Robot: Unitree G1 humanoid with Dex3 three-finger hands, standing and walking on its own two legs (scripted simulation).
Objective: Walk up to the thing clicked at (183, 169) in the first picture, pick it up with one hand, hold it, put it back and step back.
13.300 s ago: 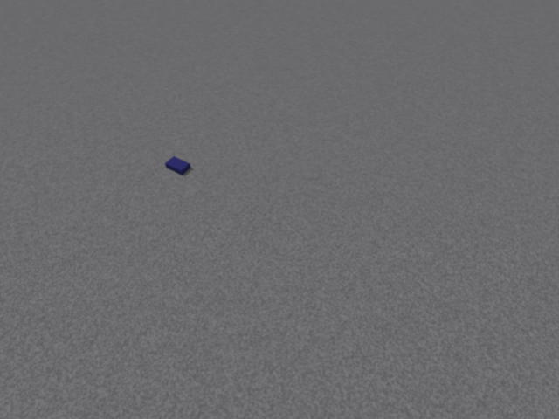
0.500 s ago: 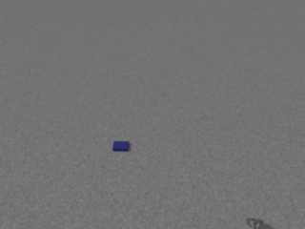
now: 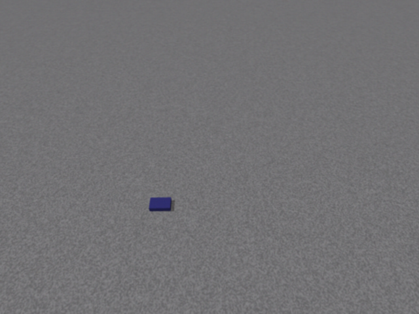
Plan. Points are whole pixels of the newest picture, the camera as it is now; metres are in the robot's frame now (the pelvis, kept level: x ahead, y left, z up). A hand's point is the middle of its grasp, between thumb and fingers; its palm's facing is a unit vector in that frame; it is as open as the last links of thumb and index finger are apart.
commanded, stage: stand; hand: left
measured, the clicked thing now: (160, 204) +0.81 +0.25 -0.77
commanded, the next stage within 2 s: walk up in 0.26 s
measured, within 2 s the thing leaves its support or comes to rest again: neither
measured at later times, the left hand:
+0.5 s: hand out of the picture +0.05 +0.30 -0.16, palm faces +0.05 -0.93 -0.36, open 7.4 cm
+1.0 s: hand (92, 259) +0.29 +0.28 -0.15, palm faces -0.03 -0.91 -0.41, open 7.4 cm
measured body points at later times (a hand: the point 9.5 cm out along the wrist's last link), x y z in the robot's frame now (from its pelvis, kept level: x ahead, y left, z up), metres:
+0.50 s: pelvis +0.04 +0.02 -0.01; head +0.05 +0.03 +0.44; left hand +0.05 +0.34 -0.14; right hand +0.12 -0.31 -0.12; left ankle +0.10 +0.14 -0.74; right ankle -0.03 -0.13 -0.75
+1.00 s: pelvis +0.21 +0.00 -0.03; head +0.22 -0.01 +0.42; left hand +0.29 +0.33 -0.12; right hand +0.24 -0.32 -0.15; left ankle +0.13 +0.14 -0.72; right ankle +0.28 -0.12 -0.75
